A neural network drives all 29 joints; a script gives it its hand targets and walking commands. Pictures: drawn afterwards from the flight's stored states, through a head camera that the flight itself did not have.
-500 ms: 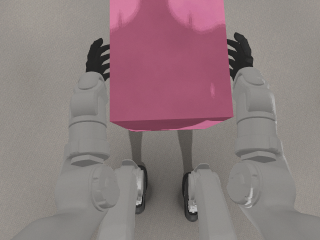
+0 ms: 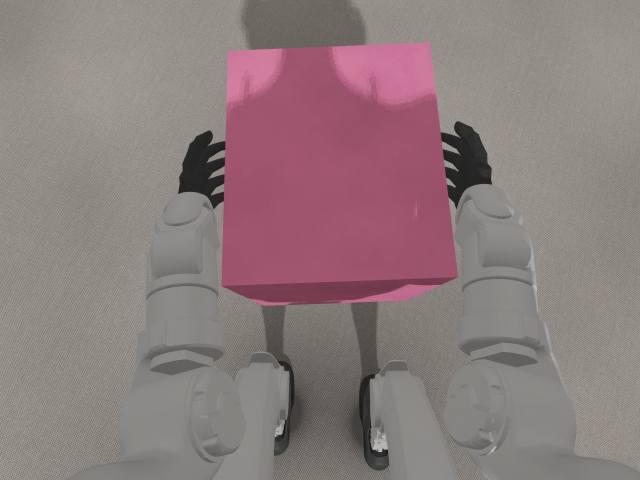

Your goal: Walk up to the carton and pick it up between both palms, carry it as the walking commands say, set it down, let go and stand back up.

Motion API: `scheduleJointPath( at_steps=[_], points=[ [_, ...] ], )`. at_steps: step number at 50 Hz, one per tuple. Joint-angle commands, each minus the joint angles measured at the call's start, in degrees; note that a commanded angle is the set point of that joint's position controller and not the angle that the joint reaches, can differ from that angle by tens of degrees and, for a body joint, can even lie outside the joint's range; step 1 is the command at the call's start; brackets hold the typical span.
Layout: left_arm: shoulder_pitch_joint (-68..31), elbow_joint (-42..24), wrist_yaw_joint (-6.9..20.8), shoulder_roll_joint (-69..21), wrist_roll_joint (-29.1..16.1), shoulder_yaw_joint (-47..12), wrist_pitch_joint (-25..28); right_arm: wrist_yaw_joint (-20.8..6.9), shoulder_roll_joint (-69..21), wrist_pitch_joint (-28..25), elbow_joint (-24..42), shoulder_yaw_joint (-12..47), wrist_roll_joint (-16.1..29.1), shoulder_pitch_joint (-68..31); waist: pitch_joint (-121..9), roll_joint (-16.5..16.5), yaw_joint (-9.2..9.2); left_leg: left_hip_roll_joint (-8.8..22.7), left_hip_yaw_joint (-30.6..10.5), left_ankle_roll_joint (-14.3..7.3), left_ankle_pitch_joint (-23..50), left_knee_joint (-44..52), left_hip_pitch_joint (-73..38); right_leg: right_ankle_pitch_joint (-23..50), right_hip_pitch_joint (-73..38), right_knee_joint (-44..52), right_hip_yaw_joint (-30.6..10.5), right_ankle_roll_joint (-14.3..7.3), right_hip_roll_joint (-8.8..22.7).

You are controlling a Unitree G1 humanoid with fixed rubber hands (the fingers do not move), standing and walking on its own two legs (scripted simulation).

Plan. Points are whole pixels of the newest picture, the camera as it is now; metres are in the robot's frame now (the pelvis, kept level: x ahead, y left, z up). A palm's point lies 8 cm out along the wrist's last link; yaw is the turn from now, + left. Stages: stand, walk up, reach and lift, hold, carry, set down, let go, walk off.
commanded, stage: reach and lift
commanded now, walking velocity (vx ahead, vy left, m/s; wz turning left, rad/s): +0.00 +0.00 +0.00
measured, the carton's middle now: (332, 197) +0.48 +0.01 -0.13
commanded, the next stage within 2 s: none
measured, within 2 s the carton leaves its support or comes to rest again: neither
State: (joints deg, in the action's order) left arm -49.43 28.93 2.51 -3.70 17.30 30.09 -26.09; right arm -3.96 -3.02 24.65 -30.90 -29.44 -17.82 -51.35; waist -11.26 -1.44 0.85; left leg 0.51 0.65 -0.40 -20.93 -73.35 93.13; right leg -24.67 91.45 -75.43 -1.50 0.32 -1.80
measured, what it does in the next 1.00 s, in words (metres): rises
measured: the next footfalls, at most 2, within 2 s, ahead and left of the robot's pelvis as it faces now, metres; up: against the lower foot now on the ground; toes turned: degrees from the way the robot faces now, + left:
none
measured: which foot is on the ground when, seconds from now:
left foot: down 0.00-1.00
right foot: down 0.00-1.00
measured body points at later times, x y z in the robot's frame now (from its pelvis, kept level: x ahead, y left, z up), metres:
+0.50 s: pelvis +0.02 +0.00 +0.06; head +0.22 +0.01 +0.47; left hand +0.44 +0.18 +0.01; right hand +0.46 -0.15 +0.02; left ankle +0.09 +0.12 -0.58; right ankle +0.07 -0.12 -0.58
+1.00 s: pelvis +0.04 +0.00 +0.12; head +0.18 +0.01 +0.54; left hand +0.41 +0.18 +0.08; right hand +0.43 -0.15 +0.09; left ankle +0.09 +0.12 -0.58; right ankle +0.07 -0.12 -0.58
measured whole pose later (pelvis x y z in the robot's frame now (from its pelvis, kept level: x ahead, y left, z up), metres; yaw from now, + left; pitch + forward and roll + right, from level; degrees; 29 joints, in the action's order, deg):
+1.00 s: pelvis +0.04 +0.00 +0.12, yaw +1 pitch +24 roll +0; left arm -29.2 20.8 4.3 -9.5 19.2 26.5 -24.6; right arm -5.8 -8.7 22.8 -23.5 -26.2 -18.4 -31.2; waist -6.4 -0.9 0.4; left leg -0.1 -0.2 -0.2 -12.7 -41.7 52.9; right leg -16.1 51.0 -43.2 -1.4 -0.1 -1.2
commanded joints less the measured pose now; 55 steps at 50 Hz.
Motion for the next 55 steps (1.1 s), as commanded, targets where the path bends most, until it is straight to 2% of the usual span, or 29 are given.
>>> scheduleJointPath(
  at_steps=[1,24,55],
  points=[
    [-33.09,3.51,16.61,-52.98,-10.90,-31.82,0.84,-15.67,-52.73,0.05,-5.85,29.69,9.72,-28.85,-48.47,0.74,0.75,-8.05,1.75,0.70,13.40,6.61,-38.25,11.66,-21.77,10.52,2.74,-0.16,-7.22],
    [-20.13,-0.05,17.01,-55.08,-9.40,-34.85,1.80,-16.21,-55.09,-1.04,-1.86,32.82,8.54,-16.42,-40.75,1.11,0.34,-7.65,-0.25,0.55,19.08,19.36,-51.56,17.85,-36.64,23.39,1.19,-0.69,-6.31],
    [-5.24,-4.33,15.47,-53.70,-7.34,-37.64,2.09,-15.55,-53.89,-1.27,1.61,35.58,7.73,-2.23,-26.23,1.33,-0.36,-6.11,-1.80,-0.12,23.17,37.69,-71.99,22.65,-58.71,41.33,-0.58,-1.28,-4.18]
  ],
)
